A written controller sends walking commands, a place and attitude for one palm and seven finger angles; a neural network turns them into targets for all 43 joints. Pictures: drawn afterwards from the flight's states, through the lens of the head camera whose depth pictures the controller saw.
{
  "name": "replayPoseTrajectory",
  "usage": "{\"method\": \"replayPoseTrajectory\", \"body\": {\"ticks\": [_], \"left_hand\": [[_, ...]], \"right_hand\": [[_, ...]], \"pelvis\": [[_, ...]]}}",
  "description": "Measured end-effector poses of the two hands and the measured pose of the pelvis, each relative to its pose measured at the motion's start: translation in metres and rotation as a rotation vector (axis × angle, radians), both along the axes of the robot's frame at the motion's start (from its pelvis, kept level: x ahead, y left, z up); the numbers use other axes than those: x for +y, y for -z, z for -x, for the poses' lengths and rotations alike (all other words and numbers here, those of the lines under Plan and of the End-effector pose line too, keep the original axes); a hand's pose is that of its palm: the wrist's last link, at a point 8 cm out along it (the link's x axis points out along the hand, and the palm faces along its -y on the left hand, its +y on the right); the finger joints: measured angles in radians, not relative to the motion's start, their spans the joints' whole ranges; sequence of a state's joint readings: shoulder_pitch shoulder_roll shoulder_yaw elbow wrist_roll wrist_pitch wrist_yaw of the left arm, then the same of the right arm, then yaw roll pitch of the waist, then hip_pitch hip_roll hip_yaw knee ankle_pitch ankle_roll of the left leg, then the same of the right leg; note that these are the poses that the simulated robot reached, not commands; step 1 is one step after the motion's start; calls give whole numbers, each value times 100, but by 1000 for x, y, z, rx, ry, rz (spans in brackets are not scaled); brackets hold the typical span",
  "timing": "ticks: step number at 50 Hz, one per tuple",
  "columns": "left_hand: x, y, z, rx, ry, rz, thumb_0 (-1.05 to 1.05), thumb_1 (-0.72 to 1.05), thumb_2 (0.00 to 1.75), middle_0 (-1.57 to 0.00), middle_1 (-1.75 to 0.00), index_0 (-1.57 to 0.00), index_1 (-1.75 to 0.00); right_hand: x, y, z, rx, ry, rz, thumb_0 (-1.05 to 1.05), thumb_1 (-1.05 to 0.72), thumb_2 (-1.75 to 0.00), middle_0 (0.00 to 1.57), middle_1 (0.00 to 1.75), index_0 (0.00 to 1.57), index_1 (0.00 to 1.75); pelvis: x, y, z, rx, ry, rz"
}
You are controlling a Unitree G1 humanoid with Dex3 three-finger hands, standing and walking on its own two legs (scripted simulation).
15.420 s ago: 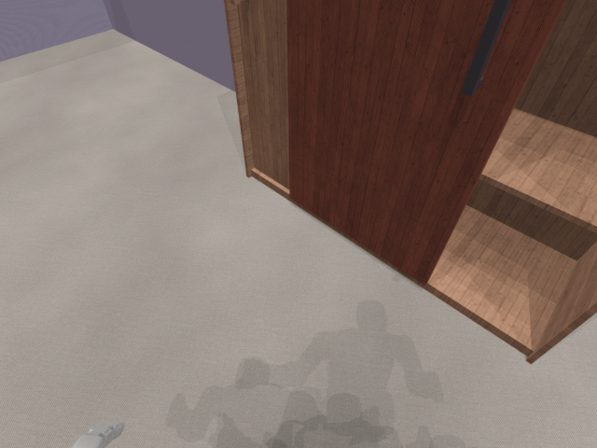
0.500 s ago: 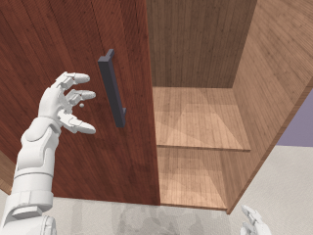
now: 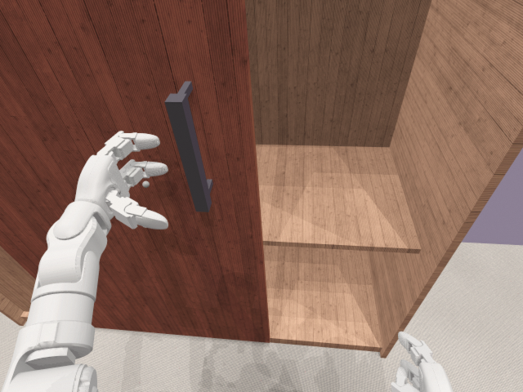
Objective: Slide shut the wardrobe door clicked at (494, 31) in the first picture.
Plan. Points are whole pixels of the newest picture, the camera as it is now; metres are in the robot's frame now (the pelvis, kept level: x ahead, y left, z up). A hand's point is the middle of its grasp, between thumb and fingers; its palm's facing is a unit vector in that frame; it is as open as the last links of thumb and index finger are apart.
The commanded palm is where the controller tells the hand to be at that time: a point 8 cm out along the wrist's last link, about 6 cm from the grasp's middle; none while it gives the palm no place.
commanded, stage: move the hooked fingers beside the handle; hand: left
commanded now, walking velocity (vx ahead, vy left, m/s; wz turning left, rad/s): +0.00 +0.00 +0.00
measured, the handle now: (195, 151) +0.44 +0.13 +0.17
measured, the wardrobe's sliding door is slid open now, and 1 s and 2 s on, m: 0.40 0.40 0.40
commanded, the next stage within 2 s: none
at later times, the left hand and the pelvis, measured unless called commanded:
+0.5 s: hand (135, 174) +0.36 +0.19 +0.20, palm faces +0.01 -1.00 -0.06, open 14.0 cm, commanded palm +0.34 +0.24 +0.18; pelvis +0.00 +0.00 +0.00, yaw +0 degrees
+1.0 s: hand (143, 166) +0.38 +0.19 +0.19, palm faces -0.05 -1.00 -0.04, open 14.0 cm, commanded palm +0.34 +0.24 +0.17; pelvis +0.01 +0.00 +0.00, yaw +0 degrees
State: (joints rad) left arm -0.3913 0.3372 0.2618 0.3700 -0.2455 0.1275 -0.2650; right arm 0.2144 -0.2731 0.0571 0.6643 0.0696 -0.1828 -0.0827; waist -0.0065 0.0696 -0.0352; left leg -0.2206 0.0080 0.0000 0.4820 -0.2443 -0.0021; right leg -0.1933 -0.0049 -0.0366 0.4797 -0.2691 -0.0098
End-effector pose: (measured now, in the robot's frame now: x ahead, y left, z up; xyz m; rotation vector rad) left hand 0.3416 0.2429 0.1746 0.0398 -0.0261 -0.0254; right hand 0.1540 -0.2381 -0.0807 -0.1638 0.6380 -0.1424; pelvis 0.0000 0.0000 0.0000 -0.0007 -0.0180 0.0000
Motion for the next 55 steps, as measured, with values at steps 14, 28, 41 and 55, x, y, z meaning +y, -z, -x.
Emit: {"method": "replayPoseTrajectory", "body": {"ticks": [14, 28, 41, 55], "left_hand": [[1, -18, -4, -44, 11, 8, -1, -51, 30, -30, -120, -31, -120], [7, -35, 2, -168, -14, -5, -1, -51, 30, -30, -120, -31, -120], [-6, -4, -12, -92, -21, -9, -1, -50, 30, -30, -120, -30, -120], [-2, 35, -6, 129, 14, 11, -1, -50, 30, -30, -120, -30, -120]], "right_hand": [[-2, 1, 1, 10, 0, 4, 1, -90, -90, 20, 30, 20, 30], [-4, 2, 6, 25, -2, 22, 1, -90, -90, 20, 30, 20, 30], [-4, 4, 11, 48, 12, 27, 1, -90, -90, 20, 30, 20, 30], [-8, 7, 6, 56, 27, 9, 1, -90, -90, 20, 30, 20, 30]], "pelvis": [[-2, 0, -1, -4, -5, 1], [-3, 0, -3, -12, -8, 3], [-1, 0, -5, 16, 6, -1], [2, 1, -6, 27, 4, 0]]}}
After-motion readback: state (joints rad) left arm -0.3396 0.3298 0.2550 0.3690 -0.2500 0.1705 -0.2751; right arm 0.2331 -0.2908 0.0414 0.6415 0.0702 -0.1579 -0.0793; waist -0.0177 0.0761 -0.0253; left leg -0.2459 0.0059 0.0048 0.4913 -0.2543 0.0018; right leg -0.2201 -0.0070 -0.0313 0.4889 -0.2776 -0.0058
